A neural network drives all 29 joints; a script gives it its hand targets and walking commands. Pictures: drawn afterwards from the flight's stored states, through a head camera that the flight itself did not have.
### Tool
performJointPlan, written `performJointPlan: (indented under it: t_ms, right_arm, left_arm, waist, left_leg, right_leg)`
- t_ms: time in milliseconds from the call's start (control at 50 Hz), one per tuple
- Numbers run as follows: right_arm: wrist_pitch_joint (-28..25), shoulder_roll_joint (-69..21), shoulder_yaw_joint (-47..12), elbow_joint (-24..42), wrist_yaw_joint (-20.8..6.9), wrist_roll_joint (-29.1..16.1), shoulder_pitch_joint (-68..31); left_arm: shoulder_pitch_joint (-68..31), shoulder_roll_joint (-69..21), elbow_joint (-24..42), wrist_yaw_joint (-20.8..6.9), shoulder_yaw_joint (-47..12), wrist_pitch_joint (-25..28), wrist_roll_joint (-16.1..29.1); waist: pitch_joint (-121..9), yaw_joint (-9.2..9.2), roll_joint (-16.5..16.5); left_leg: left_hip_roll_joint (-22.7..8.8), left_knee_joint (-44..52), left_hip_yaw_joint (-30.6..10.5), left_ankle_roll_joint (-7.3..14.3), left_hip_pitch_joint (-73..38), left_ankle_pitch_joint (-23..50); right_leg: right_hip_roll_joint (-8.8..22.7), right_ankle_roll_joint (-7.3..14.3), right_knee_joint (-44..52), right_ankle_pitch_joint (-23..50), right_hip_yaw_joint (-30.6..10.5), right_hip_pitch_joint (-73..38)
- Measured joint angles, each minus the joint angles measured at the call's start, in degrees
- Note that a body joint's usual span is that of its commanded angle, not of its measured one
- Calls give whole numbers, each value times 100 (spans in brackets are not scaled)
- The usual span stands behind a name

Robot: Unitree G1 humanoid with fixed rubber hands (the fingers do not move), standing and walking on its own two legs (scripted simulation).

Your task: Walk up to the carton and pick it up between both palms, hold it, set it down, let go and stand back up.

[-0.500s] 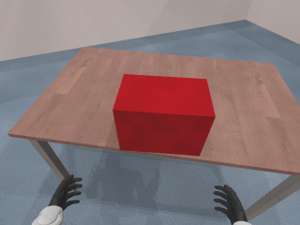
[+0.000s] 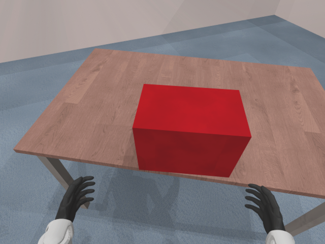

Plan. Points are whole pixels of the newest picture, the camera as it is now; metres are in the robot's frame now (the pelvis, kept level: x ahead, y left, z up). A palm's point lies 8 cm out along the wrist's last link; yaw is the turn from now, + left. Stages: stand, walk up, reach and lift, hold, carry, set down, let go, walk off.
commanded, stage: reach and lift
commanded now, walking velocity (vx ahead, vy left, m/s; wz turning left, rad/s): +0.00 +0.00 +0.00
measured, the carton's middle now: (187, 131) +0.44 -0.06 +0.00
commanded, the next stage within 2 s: none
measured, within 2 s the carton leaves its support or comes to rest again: neither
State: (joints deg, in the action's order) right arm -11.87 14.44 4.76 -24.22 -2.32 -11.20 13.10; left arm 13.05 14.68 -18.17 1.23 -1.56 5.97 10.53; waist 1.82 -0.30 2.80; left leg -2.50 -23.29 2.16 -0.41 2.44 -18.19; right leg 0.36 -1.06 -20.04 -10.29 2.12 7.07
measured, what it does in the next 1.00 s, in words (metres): stands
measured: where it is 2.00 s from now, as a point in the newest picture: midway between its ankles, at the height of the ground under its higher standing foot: outside the picture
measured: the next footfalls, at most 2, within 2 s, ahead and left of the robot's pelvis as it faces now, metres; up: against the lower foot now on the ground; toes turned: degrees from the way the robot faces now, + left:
none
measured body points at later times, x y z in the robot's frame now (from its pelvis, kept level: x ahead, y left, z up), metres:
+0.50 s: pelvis -0.02 -0.01 +0.00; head -0.02 -0.02 +0.45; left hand +0.28 +0.22 +0.03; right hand +0.27 -0.28 +0.03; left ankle -0.06 +0.11 -0.74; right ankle +0.01 -0.13 -0.74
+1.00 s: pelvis -0.03 -0.02 +0.00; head -0.01 -0.02 +0.45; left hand +0.36 +0.22 +0.08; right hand +0.35 -0.27 +0.07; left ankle -0.06 +0.11 -0.74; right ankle +0.01 -0.13 -0.74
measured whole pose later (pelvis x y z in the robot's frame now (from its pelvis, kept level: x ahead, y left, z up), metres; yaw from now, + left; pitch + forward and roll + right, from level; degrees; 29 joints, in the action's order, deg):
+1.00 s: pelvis -0.03 -0.02 +0.00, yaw +0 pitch +4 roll +0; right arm -0.3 22.9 -0.3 -42.3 -0.5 -21.2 -28.8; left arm -31.8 19.8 -41.9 -0.4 0.9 -3.8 16.2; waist -1.4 -0.4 1.0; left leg -2.2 -24.2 0.7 -1.4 13.0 -14.7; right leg -0.2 0.1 -21.4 -7.2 1.1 17.7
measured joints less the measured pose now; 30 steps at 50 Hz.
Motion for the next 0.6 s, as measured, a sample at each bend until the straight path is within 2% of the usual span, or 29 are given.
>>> performJointPlan:
  t_ms: [140,280,460,600]
  right_arm:
    - [-329,312,-54,-92,-120,-396,-216]
    - [-415,457,-166,-286,-183,-626,-689]
    - [243,604,-191,-811,-188,-808,-1728]
    - [563,696,-359,-1002,-54,-832,-2544]
  left_arm:
    - [-210,-79,24,117,-94,272,68]
    - [-709,-93,-342,149,-76,395,155]
    - [-1860,69,-972,216,-15,-180,372]
    - [-2854,186,-1533,-24,206,-407,427]
  waist:
    - [74,-4,42]
    - [26,-20,-50]
    - [-48,-35,-144]
    - [-128,26,-132]
  left_leg:
    - [-8,-78,6,18,-44,-58]
    - [-9,-138,2,2,40,-33]
    - [29,-118,-14,-40,286,123]
    - [48,20,-35,-72,419,288]
  right_leg:
    - [-29,-16,9,9,-67,-62]
    - [-43,6,-112,9,-108,59]
    - [-23,58,-265,67,-140,383]
    - [-17,95,-223,171,-147,553]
